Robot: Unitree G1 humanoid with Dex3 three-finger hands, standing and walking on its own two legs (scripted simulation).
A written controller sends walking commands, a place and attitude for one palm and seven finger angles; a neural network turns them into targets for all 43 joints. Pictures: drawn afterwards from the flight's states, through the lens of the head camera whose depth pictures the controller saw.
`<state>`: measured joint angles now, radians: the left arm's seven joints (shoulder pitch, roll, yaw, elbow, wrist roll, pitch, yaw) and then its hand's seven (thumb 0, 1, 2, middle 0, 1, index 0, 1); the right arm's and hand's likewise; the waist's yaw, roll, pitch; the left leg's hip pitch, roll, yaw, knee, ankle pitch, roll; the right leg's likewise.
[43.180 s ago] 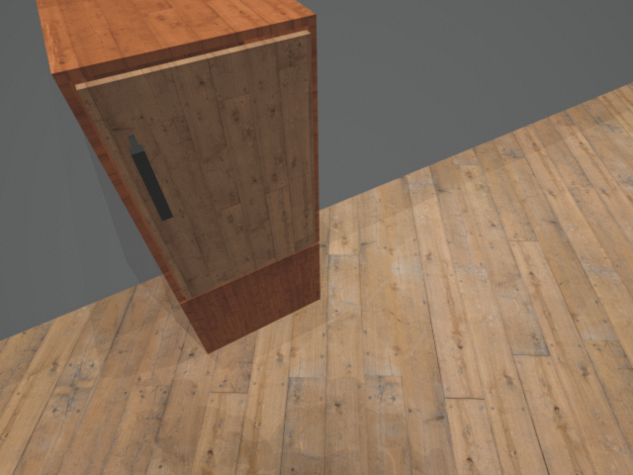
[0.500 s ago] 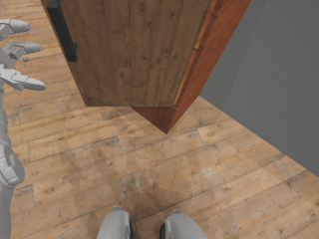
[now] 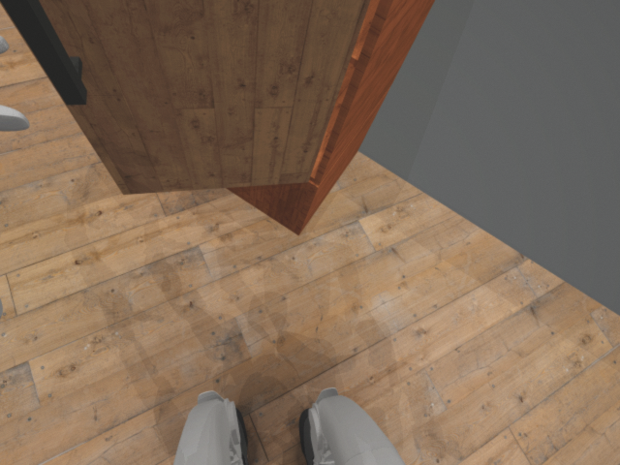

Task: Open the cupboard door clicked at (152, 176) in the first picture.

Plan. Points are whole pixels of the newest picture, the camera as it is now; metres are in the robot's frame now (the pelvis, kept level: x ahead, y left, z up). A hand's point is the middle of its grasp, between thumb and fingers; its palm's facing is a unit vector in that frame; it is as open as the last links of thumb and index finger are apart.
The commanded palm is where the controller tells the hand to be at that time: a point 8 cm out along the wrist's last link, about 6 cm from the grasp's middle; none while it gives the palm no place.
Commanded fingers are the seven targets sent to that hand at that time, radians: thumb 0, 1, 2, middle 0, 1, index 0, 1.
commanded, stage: move the hooked fingers beside the handle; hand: left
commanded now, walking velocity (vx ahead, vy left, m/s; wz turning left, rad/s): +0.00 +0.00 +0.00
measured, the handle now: (47, 29) +0.59 +0.22 +0.10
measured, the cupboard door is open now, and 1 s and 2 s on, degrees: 42 42 42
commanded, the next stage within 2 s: slide the fingers in behind the handle in 0.56 s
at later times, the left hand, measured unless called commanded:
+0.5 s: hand out of the picture +0.53 +0.28 +0.09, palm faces +0.05 -1.00 +0.01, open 14.0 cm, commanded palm +0.53 +0.31 +0.09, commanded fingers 0.00 -0.50 0.30 -0.30 -1.20 -0.30 -1.20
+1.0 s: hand out of the picture +0.54 +0.26 +0.09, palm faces +0.03 -1.00 +0.02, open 14.0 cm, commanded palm +0.52 +0.28 +0.09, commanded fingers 0.00 -0.50 0.30 -0.30 -1.20 -0.30 -1.20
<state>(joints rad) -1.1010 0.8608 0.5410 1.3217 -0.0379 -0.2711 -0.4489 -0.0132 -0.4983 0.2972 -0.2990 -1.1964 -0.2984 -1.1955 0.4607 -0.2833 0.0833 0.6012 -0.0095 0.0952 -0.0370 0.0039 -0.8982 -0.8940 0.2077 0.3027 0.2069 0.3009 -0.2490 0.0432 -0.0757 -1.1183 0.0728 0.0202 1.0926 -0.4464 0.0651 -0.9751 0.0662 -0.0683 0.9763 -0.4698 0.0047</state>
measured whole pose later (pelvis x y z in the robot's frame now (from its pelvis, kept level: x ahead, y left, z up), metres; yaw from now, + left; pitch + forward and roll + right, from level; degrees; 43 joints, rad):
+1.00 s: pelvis +0.00 -0.01 +0.00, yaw +1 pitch +26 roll -7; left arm -1.08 0.76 0.48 1.26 -0.07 -0.29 -0.40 -0.01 -0.50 0.30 -0.30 -1.20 -0.30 -1.20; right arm 0.44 -0.28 0.07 0.63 -0.01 0.09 -0.02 0.00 -0.90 -0.89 0.21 0.30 0.21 0.30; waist -0.23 0.04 -0.09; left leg -1.11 0.07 0.00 1.10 -0.45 0.05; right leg -0.96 0.07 -0.09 0.98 -0.48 0.00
